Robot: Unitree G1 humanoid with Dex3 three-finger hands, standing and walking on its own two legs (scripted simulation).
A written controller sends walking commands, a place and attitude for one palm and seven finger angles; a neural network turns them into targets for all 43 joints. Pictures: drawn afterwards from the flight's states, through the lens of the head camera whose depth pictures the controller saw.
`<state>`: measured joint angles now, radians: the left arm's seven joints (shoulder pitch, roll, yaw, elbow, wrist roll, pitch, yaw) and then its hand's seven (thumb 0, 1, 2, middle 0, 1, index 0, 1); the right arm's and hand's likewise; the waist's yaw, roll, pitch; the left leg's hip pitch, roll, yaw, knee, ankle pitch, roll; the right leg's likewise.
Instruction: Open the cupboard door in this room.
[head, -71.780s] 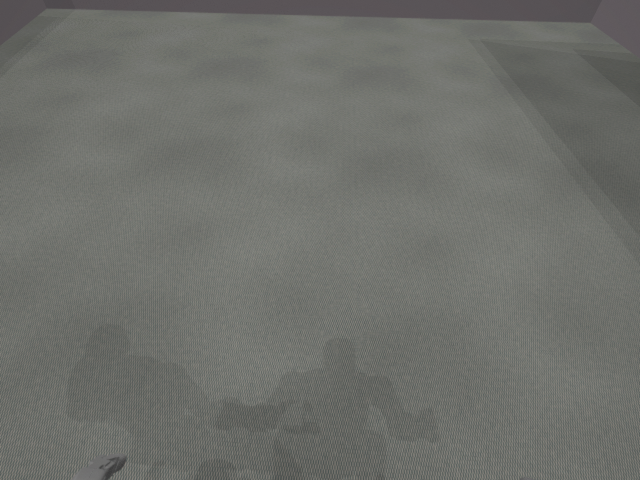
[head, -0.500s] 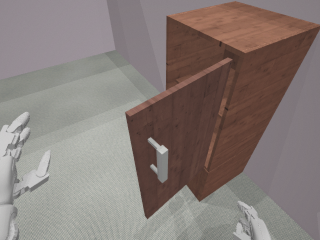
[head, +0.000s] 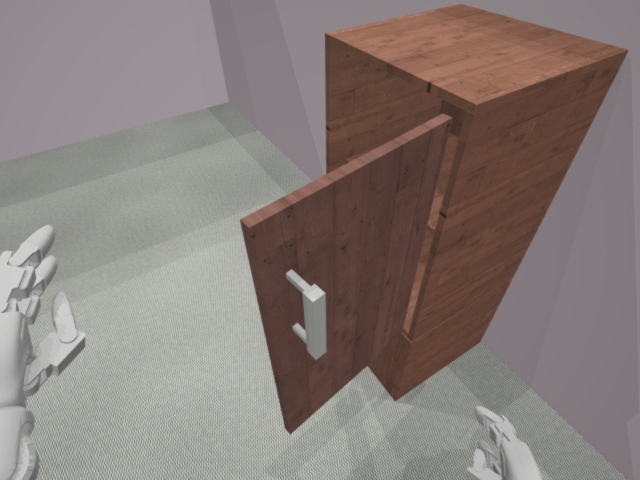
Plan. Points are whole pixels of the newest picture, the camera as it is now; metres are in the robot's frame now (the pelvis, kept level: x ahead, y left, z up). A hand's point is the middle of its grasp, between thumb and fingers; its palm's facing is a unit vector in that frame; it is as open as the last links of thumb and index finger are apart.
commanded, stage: step back with the hand held close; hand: left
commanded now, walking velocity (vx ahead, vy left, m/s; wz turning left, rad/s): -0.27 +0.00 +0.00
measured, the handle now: (305, 315) +0.32 +0.07 +0.04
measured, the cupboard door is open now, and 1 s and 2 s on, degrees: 99 99 99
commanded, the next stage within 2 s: stop stepping back and stand still in 1.10 s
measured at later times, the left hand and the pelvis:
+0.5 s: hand (39, 366) +0.15 +0.28 +0.16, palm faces +0.40 -0.76 -0.51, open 7.4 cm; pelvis -0.05 +0.02 -0.01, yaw -1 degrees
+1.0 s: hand out of the picture +0.05 +0.30 +0.17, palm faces +0.42 -0.78 -0.47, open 7.4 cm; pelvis -0.16 +0.03 -0.01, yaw -2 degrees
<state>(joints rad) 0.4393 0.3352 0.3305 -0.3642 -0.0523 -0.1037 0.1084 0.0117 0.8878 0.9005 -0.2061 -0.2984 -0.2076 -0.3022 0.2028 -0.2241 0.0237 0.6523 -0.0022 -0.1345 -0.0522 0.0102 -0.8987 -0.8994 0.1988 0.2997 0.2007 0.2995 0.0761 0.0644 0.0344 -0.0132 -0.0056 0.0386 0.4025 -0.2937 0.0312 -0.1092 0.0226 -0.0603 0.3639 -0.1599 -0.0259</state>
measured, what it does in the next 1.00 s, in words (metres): walks backwards: right foot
